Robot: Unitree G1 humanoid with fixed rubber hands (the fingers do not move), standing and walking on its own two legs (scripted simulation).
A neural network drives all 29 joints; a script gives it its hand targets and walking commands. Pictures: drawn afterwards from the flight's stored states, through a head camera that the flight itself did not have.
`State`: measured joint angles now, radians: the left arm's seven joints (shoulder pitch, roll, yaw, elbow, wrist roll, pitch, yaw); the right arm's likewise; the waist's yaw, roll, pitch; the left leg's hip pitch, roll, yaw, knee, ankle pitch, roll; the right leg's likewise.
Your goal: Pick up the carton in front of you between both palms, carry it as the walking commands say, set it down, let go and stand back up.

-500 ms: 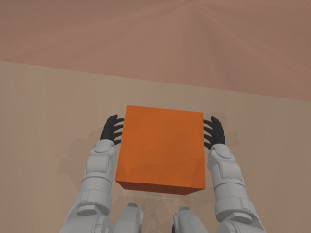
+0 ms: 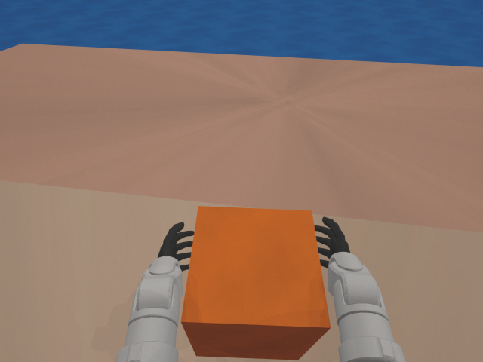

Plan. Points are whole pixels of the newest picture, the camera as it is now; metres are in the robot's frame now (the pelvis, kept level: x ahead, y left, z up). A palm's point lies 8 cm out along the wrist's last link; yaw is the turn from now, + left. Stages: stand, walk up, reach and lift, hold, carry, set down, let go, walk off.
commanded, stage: reach and lift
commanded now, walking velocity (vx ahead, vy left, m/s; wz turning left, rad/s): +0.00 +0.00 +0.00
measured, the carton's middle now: (250, 287) +0.29 +0.00 -0.06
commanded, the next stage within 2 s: hold in 1.00 s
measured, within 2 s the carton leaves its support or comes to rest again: neither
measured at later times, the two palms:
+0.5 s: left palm (164, 259) +0.29 +0.16 +0.03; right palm (337, 256) +0.30 -0.14 +0.04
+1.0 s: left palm (165, 256) +0.29 +0.15 +0.04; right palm (339, 251) +0.30 -0.15 +0.05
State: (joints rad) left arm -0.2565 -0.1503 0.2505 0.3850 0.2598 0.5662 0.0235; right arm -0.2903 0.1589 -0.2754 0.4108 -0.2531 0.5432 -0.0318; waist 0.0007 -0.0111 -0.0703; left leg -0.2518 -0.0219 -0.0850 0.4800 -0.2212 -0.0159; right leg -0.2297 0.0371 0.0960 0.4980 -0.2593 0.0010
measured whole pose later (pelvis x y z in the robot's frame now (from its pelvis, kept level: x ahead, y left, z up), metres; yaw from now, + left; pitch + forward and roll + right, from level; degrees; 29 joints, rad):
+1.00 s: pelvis +0.01 +0.00 +0.01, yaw +0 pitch -5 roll +0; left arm -0.25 -0.15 0.21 0.28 0.28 0.71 0.01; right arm -0.29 0.16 -0.24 0.31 -0.29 0.68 0.00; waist 0.01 -0.01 0.00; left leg -0.08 -0.02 -0.08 0.35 -0.18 -0.01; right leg -0.06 0.03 0.10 0.37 -0.21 0.00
